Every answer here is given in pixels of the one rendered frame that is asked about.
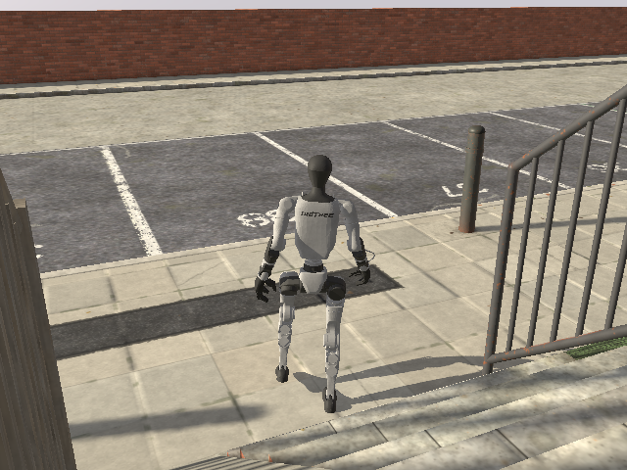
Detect stairs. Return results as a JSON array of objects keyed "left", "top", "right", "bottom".
[{"left": 214, "top": 346, "right": 627, "bottom": 470}]

